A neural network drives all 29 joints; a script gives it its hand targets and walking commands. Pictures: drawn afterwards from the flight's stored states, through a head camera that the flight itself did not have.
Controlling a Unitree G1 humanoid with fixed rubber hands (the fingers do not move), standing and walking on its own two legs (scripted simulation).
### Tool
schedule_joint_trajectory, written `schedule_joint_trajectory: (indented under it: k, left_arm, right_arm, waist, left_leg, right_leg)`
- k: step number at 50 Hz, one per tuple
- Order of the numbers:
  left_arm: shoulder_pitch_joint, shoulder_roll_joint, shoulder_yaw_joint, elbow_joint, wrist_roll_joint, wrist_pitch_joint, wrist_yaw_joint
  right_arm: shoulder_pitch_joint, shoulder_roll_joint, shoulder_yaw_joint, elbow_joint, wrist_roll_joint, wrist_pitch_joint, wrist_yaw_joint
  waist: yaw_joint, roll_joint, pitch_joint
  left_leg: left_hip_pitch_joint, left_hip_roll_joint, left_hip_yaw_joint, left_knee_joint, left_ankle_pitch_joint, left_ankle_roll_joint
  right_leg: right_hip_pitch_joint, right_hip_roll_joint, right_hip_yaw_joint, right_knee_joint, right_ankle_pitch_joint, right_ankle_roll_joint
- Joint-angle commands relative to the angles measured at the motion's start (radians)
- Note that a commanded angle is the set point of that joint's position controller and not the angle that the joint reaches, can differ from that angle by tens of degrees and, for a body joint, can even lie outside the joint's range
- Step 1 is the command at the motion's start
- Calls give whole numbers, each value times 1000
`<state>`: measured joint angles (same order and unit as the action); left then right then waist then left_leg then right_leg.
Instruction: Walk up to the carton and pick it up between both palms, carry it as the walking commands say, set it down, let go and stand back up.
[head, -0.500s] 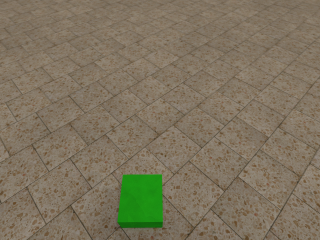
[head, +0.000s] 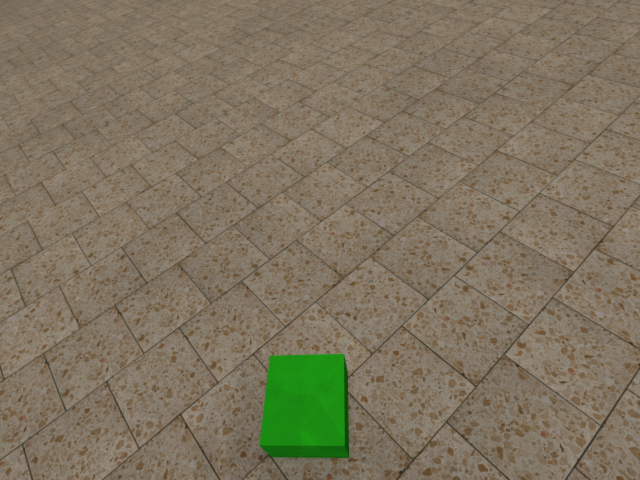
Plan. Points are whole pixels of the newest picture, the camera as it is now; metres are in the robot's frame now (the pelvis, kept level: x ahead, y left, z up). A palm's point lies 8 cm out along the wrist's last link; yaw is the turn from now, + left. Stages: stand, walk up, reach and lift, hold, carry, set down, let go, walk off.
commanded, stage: walk up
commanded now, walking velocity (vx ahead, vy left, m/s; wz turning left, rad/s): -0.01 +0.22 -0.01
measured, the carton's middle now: (308, 405) +0.45 +0.17 -0.72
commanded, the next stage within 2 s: stand in 1.84 s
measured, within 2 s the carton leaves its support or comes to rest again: neither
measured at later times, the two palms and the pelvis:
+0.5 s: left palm out of the picture -0.05 +0.33 -0.17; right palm out of the picture +0.03 -0.12 -0.14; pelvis -0.01 +0.11 -0.01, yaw +2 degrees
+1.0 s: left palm out of the picture -0.01 +0.28 -0.16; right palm out of the picture +0.02 -0.13 -0.16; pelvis +0.02 +0.08 -0.01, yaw +2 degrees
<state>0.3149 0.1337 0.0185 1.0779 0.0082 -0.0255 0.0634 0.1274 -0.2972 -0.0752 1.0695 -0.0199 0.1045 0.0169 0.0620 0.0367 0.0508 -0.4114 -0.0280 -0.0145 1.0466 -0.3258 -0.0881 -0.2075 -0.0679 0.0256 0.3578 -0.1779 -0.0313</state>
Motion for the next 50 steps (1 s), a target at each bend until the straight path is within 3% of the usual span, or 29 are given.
schedule_joint_trajectory:
  k: [1,5,6,7,8,10,11,12,13,14,15,16,17,18,22,25,27,28,31,32,33,34,36,40,50]
  left_arm:
    - [100,237,57,-15,14,9,10]
    - [96,244,52,-21,26,14,-1]
    - [96,241,53,-23,25,17,-9]
    - [23,169,29,-2,21,20,-25]
    - [34,178,39,2,17,24,-30]
    - [51,187,33,5,14,30,-33]
    - [71,170,28,5,15,32,-34]
    - [103,132,20,9,14,34,-37]
    - [111,106,12,-2,14,41,-42]
    - [124,104,11,4,19,53,-47]
    - [159,104,15,18,19,60,-48]
    - [126,119,24,26,14,65,-47]
    - [94,136,25,32,16,61,-49]
    - [97,131,23,45,20,58,-48]
    - [151,122,29,70,21,60,-43]
    - [47,95,20,39,13,47,-38]
    - [52,67,9,45,1,27,-30]
    - [84,68,6,60,-2,17,-25]
    - [75,102,13,91,-8,10,-16]
    - [73,89,13,95,-11,10,-16]
    - [47,89,9,102,-8,9,-20]
    - [41,89,2,111,-2,8,-20]
    - [59,76,-5,127,0,4,-20]
    - [41,72,-9,129,-3,0,-17]
    - [43,97,-16,136,-4,-7,-20]
  right_arm:
    - [-20,-4,4,-86,4,-15,10]
    - [-46,6,14,-112,9,-23,11]
    - [-43,8,14,-114,10,-25,12]
    - [11,50,41,-88,15,-49,5]
    - [32,41,34,-77,23,-66,-1]
    - [86,10,25,-57,24,-80,-17]
    - [128,-31,20,-40,11,-85,-24]
    - [154,-71,13,-35,-4,-92,-31]
    - [147,-107,13,-47,-20,-99,-35]
    - [104,-114,18,-62,-23,-103,-32]
    - [27,-101,26,-75,-11,-108,-30]
    - [-1,-95,30,-80,0,-119,-26]
    - [7,-58,44,-62,9,-129,-27]
    - [32,-22,51,-45,8,-135,-31]
    - [37,11,56,-47,10,-147,-44]
    - [137,18,55,-10,8,-148,-50]
    - [148,19,52,8,15,-140,-50]
    - [141,24,52,9,18,-138,-48]
    - [172,61,54,18,24,-139,-45]
    - [180,73,53,23,23,-136,-43]
    - [188,79,57,27,26,-135,-44]
    - [175,65,53,36,26,-135,-47]
    - [159,54,45,39,27,-130,-50]
    - [202,77,53,67,26,-124,-53]
    - [200,86,56,77,20,-122,-57]
  waist:
    - [7,-259,-46]
    - [19,-277,-19]
    - [9,-283,-21]
    - [-36,-343,-62]
    - [-38,-339,-70]
    - [-64,-220,-73]
    - [-78,-101,-73]
    - [-85,53,-64]
    - [-79,179,-17]
    - [-46,176,49]
    - [-17,140,93]
    - [-40,179,112]
    - [-34,153,124]
    - [-29,152,106]
    - [-27,145,10]
    - [-73,131,-40]
    - [-54,111,-68]
    - [-37,95,-96]
    - [-56,-43,-119]
    - [-55,-47,-109]
    - [-56,-96,-75]
    - [-54,-108,-42]
    - [-53,-102,-12]
    - [-55,-105,31]
    - [-54,-16,0]
  left_leg:
    - [-135,33,-10,-2,8,2]
    - [-80,40,20,-134,-14,-2]
    - [-41,43,21,-198,-29,5]
    - [154,40,25,-389,-26,22]
    - [208,9,78,-520,40,24]
    - [326,-6,116,-695,171,28]
    - [370,59,41,-711,166,41]
    - [342,175,-81,-763,47,59]
    - [250,317,-280,-860,-59,99]
    - [132,363,-342,-935,-208,109]
    - [76,347,-282,-944,-252,127]
    - [27,301,-251,-956,-214,153]
    - [48,234,-216,-924,-77,149]
    - [78,208,-185,-897,12,148]
    - [165,223,-116,-859,106,175]
    - [247,224,-150,-809,239,195]
    - [302,214,-116,-737,403,193]
    - [325,202,-97,-692,492,176]
    - [265,142,-74,-683,374,140]
    - [238,130,-79,-700,335,137]
    - [222,112,-66,-736,312,121]
    - [266,123,-61,-743,338,118]
    - [328,132,-52,-745,380,110]
    - [307,125,-49,-761,347,105]
    - [336,120,-22,-738,309,88]
  right_leg:
    - [84,-229,204,-78,152,-74]
    - [21,-219,174,-122,58,-102]
    - [4,-201,153,-130,23,-105]
    - [-50,-82,28,-113,-5,-86]
    - [-39,-45,0,-89,-42,-61]
    - [-84,-32,-14,-17,-113,-34]
    - [-134,-27,-16,51,-132,-28]
    - [-171,1,-41,147,-161,-12]
    - [-241,34,-32,301,-270,25]
    - [-248,23,47,393,-268,39]
    - [-232,27,49,404,-222,39]
    - [-166,32,30,396,-197,37]
    - [-153,21,38,400,-170,42]
    - [-154,24,32,395,-165,43]
    - [-111,40,-9,374,-157,42]
    - [-84,46,-4,231,-180,35]
    - [-19,58,-25,41,-83,32]
    - [31,39,-21,-32,-6,28]
    - [141,-42,45,-1,263,-10]
    - [167,-51,33,-11,252,-11]
    - [173,-51,38,-23,255,-10]
    - [127,-45,43,-31,265,-14]
    - [71,-27,27,-52,264,-8]
    - [90,-27,26,-61,262,-9]
    - [93,-32,43,-61,256,-19]
